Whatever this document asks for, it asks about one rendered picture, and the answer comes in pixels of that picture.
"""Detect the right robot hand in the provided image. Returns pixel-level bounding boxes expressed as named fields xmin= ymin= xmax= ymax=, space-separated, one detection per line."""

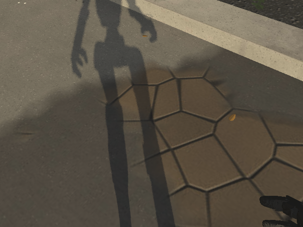
xmin=259 ymin=195 xmax=303 ymax=227

